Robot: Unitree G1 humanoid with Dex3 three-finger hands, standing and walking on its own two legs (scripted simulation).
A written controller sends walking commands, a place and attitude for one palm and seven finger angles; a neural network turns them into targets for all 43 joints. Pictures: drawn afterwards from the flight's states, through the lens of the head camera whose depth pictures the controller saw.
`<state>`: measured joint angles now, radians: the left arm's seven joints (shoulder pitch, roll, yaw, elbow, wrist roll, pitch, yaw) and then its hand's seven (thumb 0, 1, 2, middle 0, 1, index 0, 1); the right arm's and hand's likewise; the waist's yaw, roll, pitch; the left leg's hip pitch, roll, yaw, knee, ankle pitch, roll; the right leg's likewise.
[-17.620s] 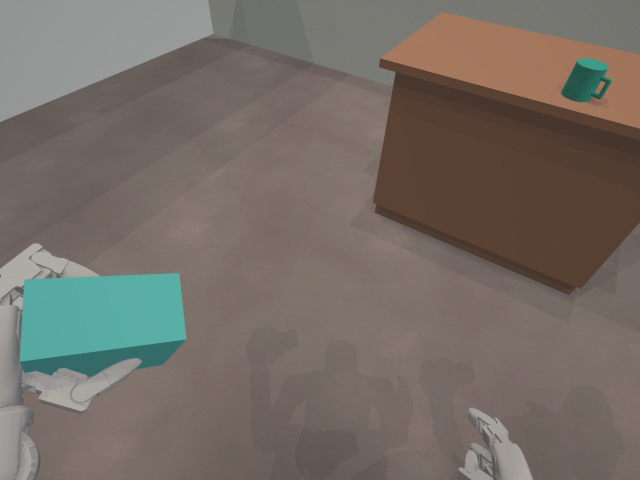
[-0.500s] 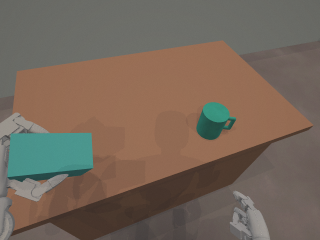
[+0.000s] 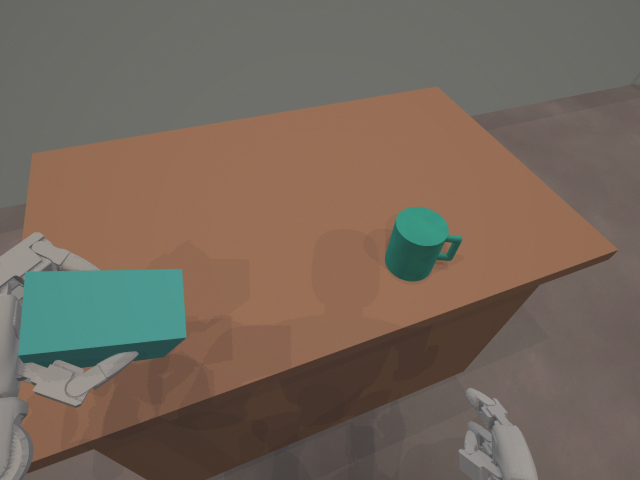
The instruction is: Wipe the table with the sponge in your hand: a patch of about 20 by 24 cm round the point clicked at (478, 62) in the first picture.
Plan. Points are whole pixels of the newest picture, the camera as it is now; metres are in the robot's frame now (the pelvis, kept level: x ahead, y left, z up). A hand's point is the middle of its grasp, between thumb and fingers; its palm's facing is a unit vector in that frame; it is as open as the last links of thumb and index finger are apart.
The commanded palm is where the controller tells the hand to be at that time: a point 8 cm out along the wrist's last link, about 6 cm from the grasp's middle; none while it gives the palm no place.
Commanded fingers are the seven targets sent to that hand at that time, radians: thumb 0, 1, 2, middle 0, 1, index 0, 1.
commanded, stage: shuffle to correct the standing spot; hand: left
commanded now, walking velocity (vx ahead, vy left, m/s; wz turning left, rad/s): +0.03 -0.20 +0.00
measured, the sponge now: (129, 320) +0.23 +0.21 +0.13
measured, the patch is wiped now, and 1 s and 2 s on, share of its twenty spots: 0.00 0.00 0.00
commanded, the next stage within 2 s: none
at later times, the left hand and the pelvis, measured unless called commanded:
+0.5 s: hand (140, 312) +0.23 +0.19 +0.15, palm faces +0.32 -0.86 -0.39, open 10.1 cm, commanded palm +0.17 +0.23 +0.17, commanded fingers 0.00 0.10 1.30 -1.20 -1.60 -1.20 -1.60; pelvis +0.00 -0.05 -0.01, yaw -1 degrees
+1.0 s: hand (176, 308) +0.24 +0.16 +0.15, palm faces +0.31 -0.86 -0.41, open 10.1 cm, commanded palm +0.18 +0.21 +0.17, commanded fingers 0.00 0.10 1.30 -1.20 -1.60 -1.20 -1.60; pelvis +0.01 -0.07 -0.01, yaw +0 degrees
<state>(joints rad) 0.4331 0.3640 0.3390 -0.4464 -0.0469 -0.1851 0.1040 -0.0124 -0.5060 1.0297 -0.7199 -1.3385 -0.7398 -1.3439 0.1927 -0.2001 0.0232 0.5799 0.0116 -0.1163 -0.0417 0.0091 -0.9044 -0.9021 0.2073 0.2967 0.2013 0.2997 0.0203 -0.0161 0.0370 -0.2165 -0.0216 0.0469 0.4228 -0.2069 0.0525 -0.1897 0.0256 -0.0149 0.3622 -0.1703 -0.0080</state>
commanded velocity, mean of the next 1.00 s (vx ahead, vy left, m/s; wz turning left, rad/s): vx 0.03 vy -0.20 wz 0.00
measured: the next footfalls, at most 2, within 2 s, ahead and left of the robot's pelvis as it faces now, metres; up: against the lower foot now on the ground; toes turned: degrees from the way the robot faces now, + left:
none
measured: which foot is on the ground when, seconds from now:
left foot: down 0.00-1.00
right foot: down 0.00-1.00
